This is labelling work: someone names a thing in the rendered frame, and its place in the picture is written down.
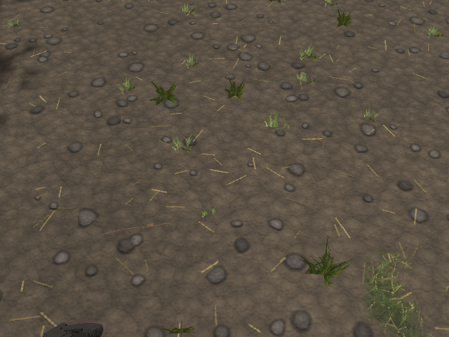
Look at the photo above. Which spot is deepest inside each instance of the left robot hand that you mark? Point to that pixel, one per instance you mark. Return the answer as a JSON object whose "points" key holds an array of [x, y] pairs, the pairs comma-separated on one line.
{"points": [[75, 330]]}

